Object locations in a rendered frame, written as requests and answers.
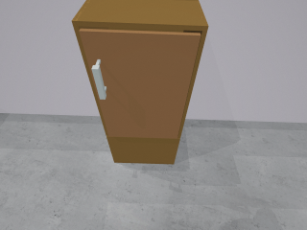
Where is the handle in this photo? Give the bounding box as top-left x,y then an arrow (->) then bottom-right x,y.
91,59 -> 106,100

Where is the cupboard door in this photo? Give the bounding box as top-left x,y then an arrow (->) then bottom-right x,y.
79,28 -> 201,139

